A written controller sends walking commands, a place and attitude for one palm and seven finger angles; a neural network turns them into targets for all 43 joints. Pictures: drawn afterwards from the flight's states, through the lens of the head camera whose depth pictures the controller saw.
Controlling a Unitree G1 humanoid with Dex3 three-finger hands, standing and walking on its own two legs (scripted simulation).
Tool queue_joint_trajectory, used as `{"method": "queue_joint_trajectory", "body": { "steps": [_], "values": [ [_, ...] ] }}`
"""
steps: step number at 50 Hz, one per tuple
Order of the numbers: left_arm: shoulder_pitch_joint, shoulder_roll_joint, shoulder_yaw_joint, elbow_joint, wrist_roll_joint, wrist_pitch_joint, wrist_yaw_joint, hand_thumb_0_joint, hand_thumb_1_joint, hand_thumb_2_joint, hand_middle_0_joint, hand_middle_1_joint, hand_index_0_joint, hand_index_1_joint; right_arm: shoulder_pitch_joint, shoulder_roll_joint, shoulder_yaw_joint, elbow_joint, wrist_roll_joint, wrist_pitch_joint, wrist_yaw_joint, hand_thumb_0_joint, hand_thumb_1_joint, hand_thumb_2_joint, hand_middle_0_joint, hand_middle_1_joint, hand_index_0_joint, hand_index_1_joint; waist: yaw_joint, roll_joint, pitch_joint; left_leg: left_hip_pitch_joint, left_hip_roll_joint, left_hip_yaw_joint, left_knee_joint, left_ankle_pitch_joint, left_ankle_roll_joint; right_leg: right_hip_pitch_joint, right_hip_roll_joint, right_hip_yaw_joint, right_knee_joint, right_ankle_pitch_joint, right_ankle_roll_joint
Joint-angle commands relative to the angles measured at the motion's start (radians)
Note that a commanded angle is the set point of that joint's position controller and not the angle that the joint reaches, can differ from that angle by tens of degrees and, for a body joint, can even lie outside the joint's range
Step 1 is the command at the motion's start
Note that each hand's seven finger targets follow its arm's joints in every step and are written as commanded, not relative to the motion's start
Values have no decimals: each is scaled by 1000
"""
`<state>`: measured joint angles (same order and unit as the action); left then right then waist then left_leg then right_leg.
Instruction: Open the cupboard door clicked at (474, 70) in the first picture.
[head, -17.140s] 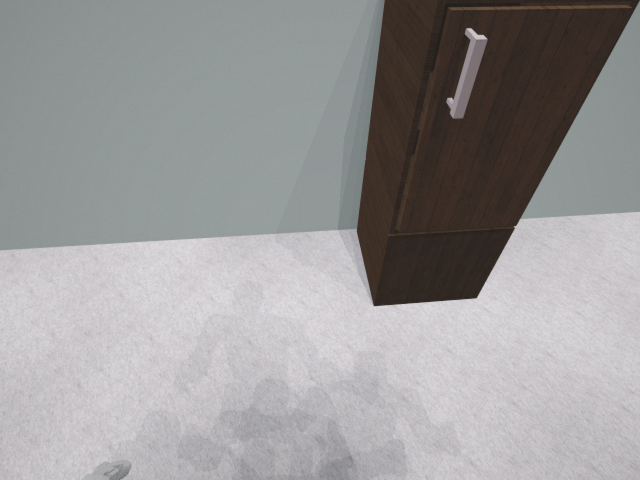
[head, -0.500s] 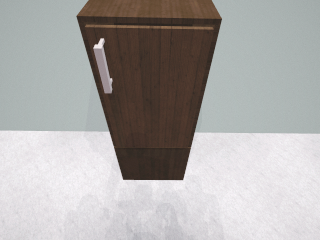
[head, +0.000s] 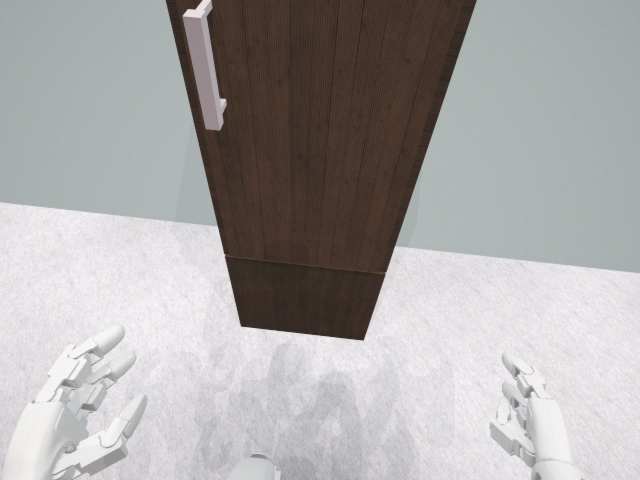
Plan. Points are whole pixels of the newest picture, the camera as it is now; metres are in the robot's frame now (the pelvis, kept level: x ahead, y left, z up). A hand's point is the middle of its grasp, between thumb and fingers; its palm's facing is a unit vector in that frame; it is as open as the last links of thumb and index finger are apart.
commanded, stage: raise the hand with hooked fingers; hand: left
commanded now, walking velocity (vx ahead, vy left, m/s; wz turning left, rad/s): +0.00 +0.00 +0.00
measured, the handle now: (210, 68) +0.58 +0.23 +0.20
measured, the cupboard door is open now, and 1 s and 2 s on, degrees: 0 0 0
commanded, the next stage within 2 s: move the hooked fingers beside the handle in 1.60 s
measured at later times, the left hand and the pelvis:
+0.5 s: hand (92, 322) +0.23 +0.26 +0.12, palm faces +0.03 -1.00 -0.06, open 12.0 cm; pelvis +0.00 +0.02 +0.03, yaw -1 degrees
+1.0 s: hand (28, 226) +0.28 +0.31 +0.20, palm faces +0.08 -0.99 -0.06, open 13.9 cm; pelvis +0.00 +0.04 +0.05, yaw +0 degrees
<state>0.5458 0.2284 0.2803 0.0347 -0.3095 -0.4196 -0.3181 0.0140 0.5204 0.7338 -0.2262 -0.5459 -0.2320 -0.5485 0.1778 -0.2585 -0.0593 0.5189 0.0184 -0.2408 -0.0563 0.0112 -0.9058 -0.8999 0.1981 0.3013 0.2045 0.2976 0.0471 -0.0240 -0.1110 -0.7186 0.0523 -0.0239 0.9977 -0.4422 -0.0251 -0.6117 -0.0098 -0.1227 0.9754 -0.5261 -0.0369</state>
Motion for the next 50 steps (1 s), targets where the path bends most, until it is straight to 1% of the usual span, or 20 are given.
{"method": "queue_joint_trajectory", "body": {
  "steps": [1,3,5,7,8,10,13,15,17,21,23,26,28,31,35,38,40,43,47,50],
  "values": [
    [-334,165,27,-350,-25,-185,-8,0,293,640,-243,-690,-243,-690,34,-96,-9,-47,3,-56,-24,0,-900,-900,200,300,200,300,-125,125,-107,153,-36,1,-49,244,58,-47,27,134,-179,324,25],
    [-367,187,12,-237,-45,-137,-79,0,247,620,-247,-720,-247,-720,24,-120,5,-37,18,-62,-35,0,-900,-900,200,300,200,300,-141,84,-36,116,-35,-11,-51,199,61,-45,25,161,-222,270,30],
    [-334,253,58,-137,-51,-41,-141,0,200,600,-250,-750,-250,-750,16,-135,10,-44,31,-62,-46,0,-900,-900,200,300,200,300,-109,55,-69,109,-40,-3,-85,188,64,22,4,194,-276,247,41],
    [-298,305,115,-86,-67,82,-175,0,153,580,-253,-780,-253,-780,-2,-139,15,-74,39,-56,-57,0,-900,-900,200,300,200,300,-61,39,-135,128,-47,3,-118,215,65,116,-20,217,-309,275,55],
    [-264,335,171,-42,-88,138,-181,0,130,570,-255,-795,-255,-795,-12,-136,17,-82,41,-51,-58,0,-900,-900,200,300,200,300,-30,28,-158,144,-49,-1,-130,243,62,170,-26,224,-312,323,64],
    [-223,349,246,-98,-123,190,-156,0,83,550,-258,-825,-258,-825,-27,-114,25,-110,37,-44,-53,0,-900,-900,200,300,200,300,11,0,-231,176,-52,-2,-166,303,55,266,-41,205,-307,445,80],
    [-215,327,303,-155,-162,177,-79,0,13,520,-263,-870,-263,-870,-28,-91,28,-118,29,-47,-42,0,-900,-900,200,300,200,300,36,-48,-213,204,-52,-1,-209,334,45,297,-27,169,-306,520,83],
    [-218,290,281,-180,-151,134,-35,0,-33,500,-267,-900,-267,-900,1,-91,23,-107,28,-53,-33,0,-900,-900,200,300,200,300,17,-40,-171,229,-51,8,-242,336,42,257,-13,136,-304,530,76],
    [-253,237,199,-180,-121,106,-19,0,-80,480,-270,-930,-270,-930,12,-105,20,-97,30,-61,-26,0,-900,-900,200,300,200,300,-15,-2,-101,258,-50,18,-268,302,45,177,6,103,-315,440,64],
    [-364,249,108,-182,-74,113,-51,0,-173,440,-277,-990,-277,-990,35,-135,20,-84,39,-83,-30,0,-900,-900,200,300,200,300,-48,64,-77,313,-47,14,-307,238,57,132,21,84,-348,284,41],
    [-433,286,111,-202,-67,130,-63,0,-220,420,-280,-1020,-280,-1020,30,-144,24,-80,40,-92,-40,0,-900,-900,200,300,200,300,-48,75,-74,334,-45,2,-330,214,60,149,22,83,-367,243,33],
    [-514,367,188,-236,-64,143,-50,0,-290,390,-285,-1065,-285,-1065,17,-140,31,-73,42,-99,-55,0,-900,-900,200,300,200,300,-31,87,-119,387,-41,-9,-371,211,60,187,23,68,-381,226,27],
    [-566,401,224,-263,-65,146,-29,0,-337,370,-288,-1095,-288,-1095,8,-137,41,-66,39,-102,-58,0,-900,-900,200,300,200,300,-17,144,-108,420,-38,-21,-401,216,53,210,31,52,-381,232,16],
    [-601,370,218,-230,-71,172,-10,0,-407,340,-293,-1140,-293,-1140,-9,-126,52,-63,42,-102,-56,0,-900,-900,200,300,200,300,-17,161,-80,446,-36,-31,-440,200,43,218,35,34,-396,240,14],
    [-645,350,177,-137,-62,276,-40,0,-500,300,-300,-1200,-300,-1200,-17,-131,62,-69,51,-95,-55,0,-900,-900,200,300,200,300,-11,179,-35,458,-37,-34,-475,214,36,245,37,30,-426,280,11],
    [-665,341,151,-71,-53,369,-69,0,-500,300,-300,-1200,-300,-1200,-12,-138,66,-79,57,-83,-60,0,-900,-900,200,300,200,300,-12,96,-16,464,-36,-43,-495,217,40,265,42,28,-452,295,13],
    [-741,373,163,-77,-49,407,-78,0,-500,300,-300,-1200,-300,-1200,-22,-141,71,-85,59,-72,-64,0,-900,-900,200,300,200,300,-17,70,-15,472,-37,-45,-505,203,44,263,40,30,-467,286,17],
    [-843,445,220,-115,-43,411,-72,0,-500,300,-300,-1200,-300,-1200,-33,-138,79,-86,52,-63,-68,0,-900,-900,200,300,200,300,-12,85,-59,523,-41,-43,-508,238,46,291,43,38,-483,304,13],
    [-965,486,253,-160,-39,368,-62,0,-500,300,-300,-1200,-300,-1200,-43,-127,87,-77,47,-67,-71,0,-900,-900,200,300,200,300,-16,151,-118,596,-42,-42,-521,278,41,317,41,43,-500,324,9],
    [-1004,489,241,-107,-31,377,-71,0,-500,300,-300,-1200,-300,-1200,-43,-125,92,-61,49,-65,-76,0,-900,-900,200,300,200,300,-24,174,-95,609,-43,-41,-533,281,42,325,39,45,-522,335,7]
  ]
}}
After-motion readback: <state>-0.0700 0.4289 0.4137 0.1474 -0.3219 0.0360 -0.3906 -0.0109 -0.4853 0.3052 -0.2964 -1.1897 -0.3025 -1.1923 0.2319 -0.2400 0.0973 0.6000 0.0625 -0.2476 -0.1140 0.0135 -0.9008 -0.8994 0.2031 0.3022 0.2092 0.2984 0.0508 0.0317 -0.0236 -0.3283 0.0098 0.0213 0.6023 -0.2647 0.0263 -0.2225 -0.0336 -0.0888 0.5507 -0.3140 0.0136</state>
